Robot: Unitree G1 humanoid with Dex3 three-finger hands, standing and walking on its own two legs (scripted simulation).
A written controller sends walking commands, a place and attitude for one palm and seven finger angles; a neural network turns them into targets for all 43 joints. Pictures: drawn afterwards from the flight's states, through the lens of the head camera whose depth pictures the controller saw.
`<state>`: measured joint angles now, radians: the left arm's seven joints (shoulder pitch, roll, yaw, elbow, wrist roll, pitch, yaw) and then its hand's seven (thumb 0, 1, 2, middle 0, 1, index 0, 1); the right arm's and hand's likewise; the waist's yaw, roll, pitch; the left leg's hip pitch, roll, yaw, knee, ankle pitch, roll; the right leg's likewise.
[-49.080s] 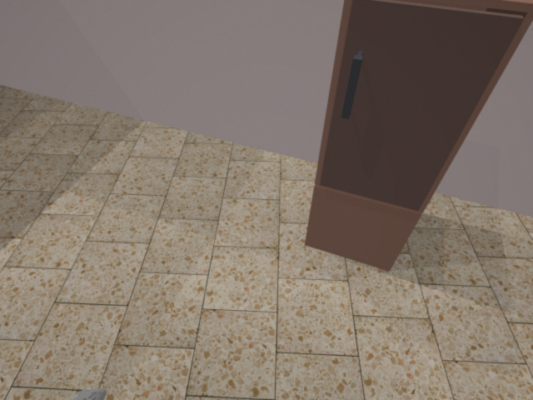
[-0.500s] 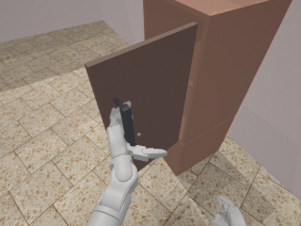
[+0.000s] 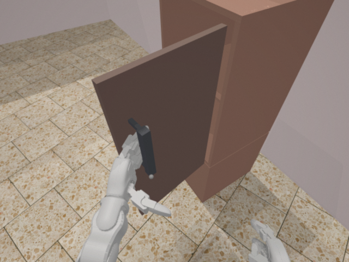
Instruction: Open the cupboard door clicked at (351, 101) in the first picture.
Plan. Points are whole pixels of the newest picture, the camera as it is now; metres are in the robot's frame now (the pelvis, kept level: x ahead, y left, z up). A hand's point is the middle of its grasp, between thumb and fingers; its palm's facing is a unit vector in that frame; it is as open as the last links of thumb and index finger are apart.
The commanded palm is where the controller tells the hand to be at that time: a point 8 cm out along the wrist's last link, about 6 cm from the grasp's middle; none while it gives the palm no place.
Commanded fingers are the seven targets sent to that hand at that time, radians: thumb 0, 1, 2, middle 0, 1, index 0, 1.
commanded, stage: slide the hand sideways off the handle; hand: left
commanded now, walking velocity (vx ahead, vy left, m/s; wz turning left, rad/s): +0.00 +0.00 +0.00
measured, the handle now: (142, 148) +0.35 +0.10 +0.08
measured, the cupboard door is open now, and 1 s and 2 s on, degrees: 99 99 99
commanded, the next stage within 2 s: draw the hand back to the body in 0.74 s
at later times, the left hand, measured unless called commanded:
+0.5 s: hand (129, 196) +0.23 +0.11 +0.08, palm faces -0.03 -1.00 -0.04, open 16.2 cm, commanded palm +0.20 +0.18 +0.08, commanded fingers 0.00 -0.50 0.30 -0.15 -0.30 -0.15 -0.30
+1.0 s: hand (104, 208) +0.20 +0.15 +0.09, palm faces -0.01 -1.00 -0.07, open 16.3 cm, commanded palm +0.17 +0.21 +0.10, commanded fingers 0.00 -0.50 0.30 -0.15 -0.30 -0.15 -0.30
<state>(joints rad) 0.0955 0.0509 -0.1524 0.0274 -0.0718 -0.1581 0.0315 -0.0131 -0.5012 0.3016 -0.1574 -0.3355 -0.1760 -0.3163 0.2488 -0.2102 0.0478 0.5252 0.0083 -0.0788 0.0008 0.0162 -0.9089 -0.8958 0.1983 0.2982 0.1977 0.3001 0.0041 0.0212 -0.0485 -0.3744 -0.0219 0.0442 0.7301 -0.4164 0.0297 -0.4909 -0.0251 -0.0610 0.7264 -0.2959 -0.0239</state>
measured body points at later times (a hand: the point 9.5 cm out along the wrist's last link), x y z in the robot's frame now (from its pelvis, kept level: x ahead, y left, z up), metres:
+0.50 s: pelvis +0.03 -0.01 -0.01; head +0.05 -0.03 +0.44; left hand +0.23 +0.16 +0.08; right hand +0.23 -0.22 -0.08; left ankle -0.02 +0.10 -0.71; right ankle +0.05 -0.11 -0.71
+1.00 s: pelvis +0.02 -0.01 -0.01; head +0.03 -0.02 +0.44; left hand +0.20 +0.20 +0.09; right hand +0.21 -0.22 -0.08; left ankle -0.02 +0.10 -0.71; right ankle +0.05 -0.11 -0.71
